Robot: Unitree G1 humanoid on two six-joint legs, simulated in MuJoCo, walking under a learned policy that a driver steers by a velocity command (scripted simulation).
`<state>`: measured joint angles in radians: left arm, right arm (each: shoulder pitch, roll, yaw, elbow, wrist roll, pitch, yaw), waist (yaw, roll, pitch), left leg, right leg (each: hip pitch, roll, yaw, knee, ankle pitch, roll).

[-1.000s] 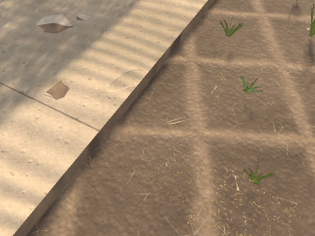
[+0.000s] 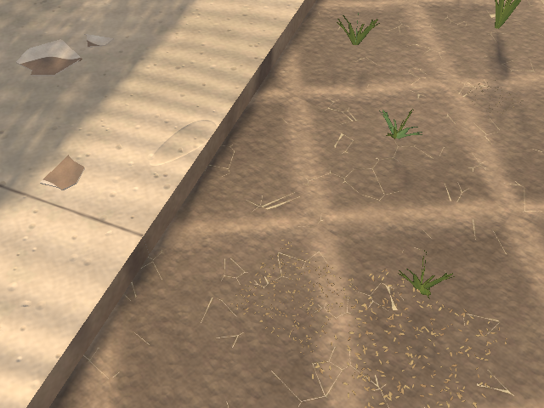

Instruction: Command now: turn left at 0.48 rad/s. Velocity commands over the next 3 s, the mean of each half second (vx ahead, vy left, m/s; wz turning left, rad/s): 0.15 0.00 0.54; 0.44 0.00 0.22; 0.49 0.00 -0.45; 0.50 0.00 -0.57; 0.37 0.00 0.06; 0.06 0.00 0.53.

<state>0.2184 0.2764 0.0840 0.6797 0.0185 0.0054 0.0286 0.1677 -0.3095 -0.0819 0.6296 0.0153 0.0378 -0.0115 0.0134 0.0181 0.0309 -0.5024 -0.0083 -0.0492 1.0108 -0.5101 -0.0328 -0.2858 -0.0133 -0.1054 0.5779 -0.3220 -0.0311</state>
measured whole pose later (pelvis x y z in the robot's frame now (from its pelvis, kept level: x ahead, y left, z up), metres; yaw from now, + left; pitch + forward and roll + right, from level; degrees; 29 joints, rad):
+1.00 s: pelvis +0.26 +0.11 +0.01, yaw +22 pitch +3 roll -1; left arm 0.45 0.26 0.06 0.88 0.02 -0.06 -0.03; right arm 0.12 -0.27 -0.02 0.64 -0.04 -0.03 0.05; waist 0.09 0.04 0.02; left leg -0.55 0.04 0.00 0.68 -0.20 -0.01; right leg -0.06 0.04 0.06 0.32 -0.30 -0.02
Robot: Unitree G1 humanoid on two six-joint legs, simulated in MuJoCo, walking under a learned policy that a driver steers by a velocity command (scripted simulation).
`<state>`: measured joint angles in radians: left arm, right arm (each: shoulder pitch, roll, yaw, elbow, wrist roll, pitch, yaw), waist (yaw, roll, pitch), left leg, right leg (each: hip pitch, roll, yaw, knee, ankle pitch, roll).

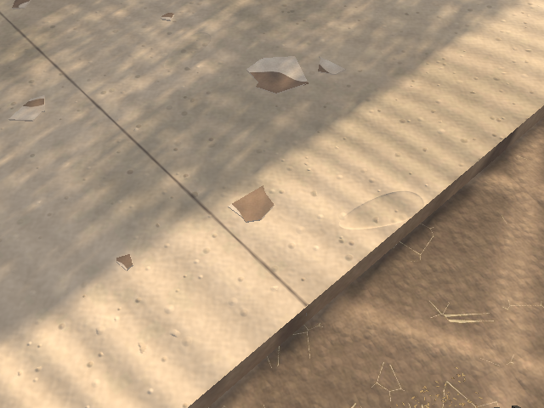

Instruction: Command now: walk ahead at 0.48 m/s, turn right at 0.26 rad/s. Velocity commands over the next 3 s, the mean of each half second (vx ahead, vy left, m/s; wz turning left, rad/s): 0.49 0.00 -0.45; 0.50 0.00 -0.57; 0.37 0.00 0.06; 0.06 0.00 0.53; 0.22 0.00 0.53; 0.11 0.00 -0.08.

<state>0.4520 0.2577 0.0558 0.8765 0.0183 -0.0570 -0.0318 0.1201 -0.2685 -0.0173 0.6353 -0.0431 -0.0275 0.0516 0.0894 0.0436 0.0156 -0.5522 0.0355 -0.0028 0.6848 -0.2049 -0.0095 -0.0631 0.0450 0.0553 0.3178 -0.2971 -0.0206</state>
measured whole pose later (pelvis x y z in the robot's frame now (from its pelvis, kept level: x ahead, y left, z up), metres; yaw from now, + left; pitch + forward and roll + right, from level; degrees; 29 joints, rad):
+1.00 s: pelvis +0.50 -0.14 +0.00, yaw -35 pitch +4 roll +1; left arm 0.40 0.25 0.06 0.75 -0.03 -0.01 0.03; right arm 0.01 -0.27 -0.05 0.65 0.00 -0.11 0.02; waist 0.08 0.04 0.00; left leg -0.62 0.02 -0.07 0.67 -0.09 -0.06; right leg -0.07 0.14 0.19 0.33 -0.30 -0.12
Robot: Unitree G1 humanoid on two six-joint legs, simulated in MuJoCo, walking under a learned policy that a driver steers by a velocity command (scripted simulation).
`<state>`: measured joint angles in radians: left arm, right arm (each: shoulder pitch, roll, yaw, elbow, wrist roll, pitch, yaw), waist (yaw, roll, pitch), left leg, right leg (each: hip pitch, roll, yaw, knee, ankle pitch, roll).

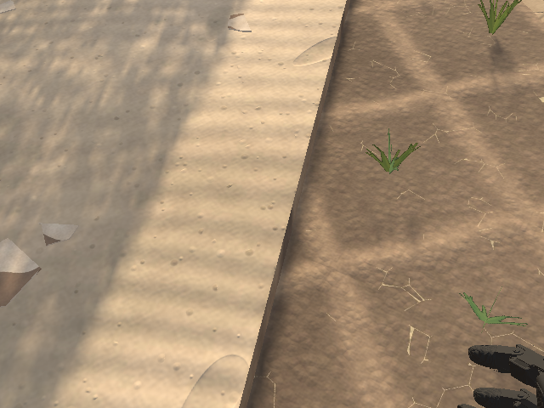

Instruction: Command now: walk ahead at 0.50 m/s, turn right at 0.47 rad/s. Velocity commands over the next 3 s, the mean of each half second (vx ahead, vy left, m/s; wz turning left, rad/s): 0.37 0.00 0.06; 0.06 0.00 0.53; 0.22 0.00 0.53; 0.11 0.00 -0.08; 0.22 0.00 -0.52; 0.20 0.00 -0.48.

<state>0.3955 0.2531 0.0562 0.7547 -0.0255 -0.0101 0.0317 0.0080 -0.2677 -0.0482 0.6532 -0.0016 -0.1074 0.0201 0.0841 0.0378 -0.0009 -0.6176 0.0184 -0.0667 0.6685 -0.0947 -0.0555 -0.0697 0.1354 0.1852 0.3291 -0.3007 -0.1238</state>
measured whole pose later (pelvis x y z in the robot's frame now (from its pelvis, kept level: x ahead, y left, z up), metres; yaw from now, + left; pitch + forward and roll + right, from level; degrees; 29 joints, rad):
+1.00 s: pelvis +0.28 +0.00 -0.01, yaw +24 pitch +0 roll -2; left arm 0.13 0.30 0.09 0.69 0.00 0.03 0.03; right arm 0.22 -0.29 -0.07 0.66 -0.02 0.06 0.00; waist 0.00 -0.02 0.05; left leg -0.29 -0.01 -0.03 0.63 -0.35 0.06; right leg -0.46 -0.02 -0.06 0.81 -0.43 0.04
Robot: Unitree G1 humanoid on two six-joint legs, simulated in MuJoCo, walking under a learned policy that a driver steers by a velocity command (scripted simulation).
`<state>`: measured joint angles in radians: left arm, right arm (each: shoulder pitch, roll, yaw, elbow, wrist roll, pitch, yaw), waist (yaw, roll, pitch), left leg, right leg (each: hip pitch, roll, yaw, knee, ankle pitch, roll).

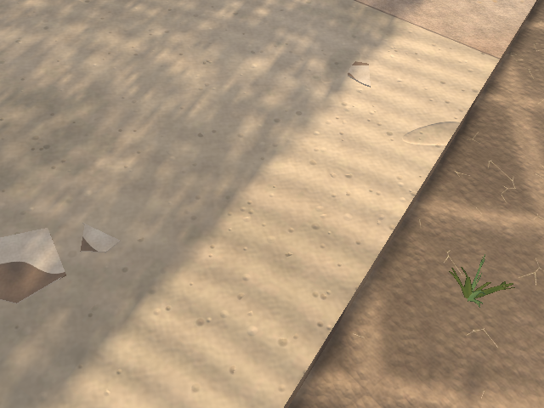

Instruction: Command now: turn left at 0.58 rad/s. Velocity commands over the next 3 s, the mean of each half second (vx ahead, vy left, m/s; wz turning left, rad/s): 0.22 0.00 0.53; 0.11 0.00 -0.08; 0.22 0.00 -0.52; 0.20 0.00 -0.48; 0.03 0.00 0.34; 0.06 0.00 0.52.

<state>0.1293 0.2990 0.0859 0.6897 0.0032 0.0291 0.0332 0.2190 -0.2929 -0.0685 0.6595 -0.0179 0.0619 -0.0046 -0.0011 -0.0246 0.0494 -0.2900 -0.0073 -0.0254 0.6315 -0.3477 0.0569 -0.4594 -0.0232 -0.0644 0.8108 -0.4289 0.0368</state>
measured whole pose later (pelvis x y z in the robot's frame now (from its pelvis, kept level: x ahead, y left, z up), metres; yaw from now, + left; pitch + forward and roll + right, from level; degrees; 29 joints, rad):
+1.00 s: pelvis +0.20 +0.08 +0.06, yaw +9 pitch +1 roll +0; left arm 0.26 0.25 0.07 0.77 -0.02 0.04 0.04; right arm 0.12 -0.17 -0.01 0.68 -0.01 -0.02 -0.03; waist 0.03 -0.04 0.07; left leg -0.51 0.01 0.16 0.78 -0.29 0.10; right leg -0.51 0.02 0.05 1.31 -0.37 0.02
